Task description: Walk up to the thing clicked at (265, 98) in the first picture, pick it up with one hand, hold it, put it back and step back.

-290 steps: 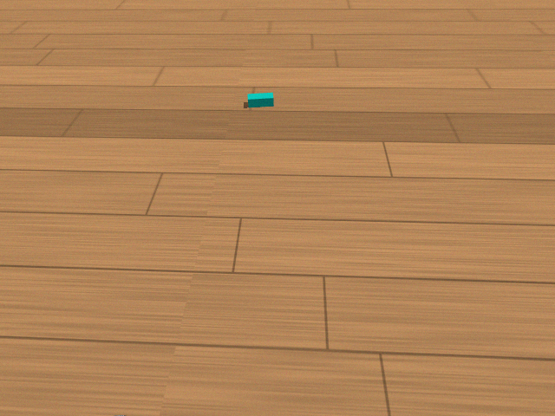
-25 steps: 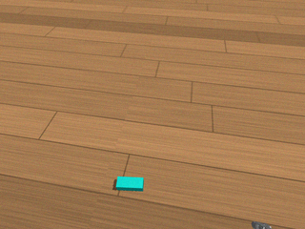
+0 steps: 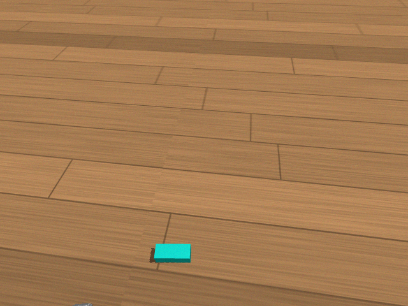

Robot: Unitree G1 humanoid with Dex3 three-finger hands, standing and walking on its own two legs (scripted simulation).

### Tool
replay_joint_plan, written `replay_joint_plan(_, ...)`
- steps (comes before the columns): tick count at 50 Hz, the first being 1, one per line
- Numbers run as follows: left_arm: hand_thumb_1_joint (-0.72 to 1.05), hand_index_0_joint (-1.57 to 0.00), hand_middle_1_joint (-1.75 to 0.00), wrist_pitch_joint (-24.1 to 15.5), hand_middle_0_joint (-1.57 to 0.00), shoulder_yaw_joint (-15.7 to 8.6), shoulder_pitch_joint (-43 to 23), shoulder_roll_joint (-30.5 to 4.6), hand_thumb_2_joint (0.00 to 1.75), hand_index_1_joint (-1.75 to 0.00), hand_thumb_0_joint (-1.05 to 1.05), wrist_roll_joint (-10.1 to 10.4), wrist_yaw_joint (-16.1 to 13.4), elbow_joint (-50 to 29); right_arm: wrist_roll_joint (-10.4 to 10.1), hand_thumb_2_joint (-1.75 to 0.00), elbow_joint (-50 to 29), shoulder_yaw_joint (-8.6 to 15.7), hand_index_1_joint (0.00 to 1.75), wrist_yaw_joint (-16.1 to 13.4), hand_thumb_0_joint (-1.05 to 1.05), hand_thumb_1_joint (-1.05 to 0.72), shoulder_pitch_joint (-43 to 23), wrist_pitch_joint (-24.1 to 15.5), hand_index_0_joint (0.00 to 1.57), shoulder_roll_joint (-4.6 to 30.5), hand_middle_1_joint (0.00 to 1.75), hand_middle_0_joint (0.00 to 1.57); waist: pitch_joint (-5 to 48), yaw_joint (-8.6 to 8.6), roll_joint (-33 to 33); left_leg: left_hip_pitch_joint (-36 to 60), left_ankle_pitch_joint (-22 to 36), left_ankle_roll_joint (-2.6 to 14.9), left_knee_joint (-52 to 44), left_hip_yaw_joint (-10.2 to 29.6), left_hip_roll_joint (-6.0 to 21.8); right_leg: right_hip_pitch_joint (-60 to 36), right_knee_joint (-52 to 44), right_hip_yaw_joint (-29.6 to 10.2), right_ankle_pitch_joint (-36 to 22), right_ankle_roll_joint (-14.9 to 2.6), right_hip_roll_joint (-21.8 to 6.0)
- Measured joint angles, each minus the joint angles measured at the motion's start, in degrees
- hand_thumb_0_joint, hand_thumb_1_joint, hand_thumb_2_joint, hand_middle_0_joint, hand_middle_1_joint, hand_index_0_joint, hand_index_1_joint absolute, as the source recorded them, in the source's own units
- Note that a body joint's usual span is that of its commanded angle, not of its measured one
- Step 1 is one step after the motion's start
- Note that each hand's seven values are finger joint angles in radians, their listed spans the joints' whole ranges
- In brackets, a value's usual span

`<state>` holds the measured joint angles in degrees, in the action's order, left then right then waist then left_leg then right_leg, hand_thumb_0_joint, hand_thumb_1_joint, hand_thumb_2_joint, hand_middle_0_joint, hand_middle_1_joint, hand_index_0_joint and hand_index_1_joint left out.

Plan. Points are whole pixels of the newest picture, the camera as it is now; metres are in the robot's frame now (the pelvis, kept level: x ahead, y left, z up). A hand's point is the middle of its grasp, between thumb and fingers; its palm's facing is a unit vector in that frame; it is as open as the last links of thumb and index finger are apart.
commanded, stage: walk up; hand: left
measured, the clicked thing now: (173, 253) +0.45 +0.20 -0.75
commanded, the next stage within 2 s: stand in 0.44 s
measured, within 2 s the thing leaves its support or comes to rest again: neither
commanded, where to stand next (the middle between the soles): +0.02 +0.00 m, yaw -1 degrees
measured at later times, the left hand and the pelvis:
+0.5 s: hand out of the picture +0.08 +0.25 -0.15, palm faces -0.01 -0.94 -0.35, open 7.3 cm; pelvis +0.00 +0.00 +0.00, yaw +0 degrees
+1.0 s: hand out of the picture +0.08 +0.25 -0.16, palm faces -0.01 -0.94 -0.34, open 7.3 cm; pelvis +0.01 -0.01 +0.00, yaw +1 degrees
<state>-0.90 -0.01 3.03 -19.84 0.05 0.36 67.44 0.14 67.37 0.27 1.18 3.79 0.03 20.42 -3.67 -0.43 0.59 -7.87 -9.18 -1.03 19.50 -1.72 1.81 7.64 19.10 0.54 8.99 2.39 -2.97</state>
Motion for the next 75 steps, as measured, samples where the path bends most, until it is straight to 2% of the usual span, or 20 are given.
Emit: replay_joint_plan(75,0.91,-0.21,-0.3,0.5,-0.2,-0.3,2.6,-0.3,0.9,-0.3,0.01,-0.4,0.1,-1.9,0.4,-0.9,-2.3,-0.5,0.3,-0.5,0.0,-0.9,1.4,-0.6,0.2,-0.2,0.3,0.2,0.7,0.12,-0.1,1.0,-0.7,-0.7,-0.8,1.3,0.4,-1.5,-0.9,1.4,1.2,-0.52,0.3)
